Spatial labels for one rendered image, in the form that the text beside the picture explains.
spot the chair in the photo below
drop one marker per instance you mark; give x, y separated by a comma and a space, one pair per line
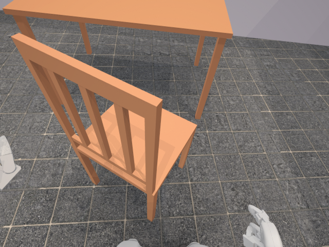
136, 138

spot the robot right hand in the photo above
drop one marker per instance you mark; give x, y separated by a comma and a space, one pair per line
266, 235

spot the table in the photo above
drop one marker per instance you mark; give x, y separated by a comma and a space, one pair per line
198, 17

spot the robot left hand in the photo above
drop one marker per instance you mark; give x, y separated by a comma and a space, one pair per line
9, 169

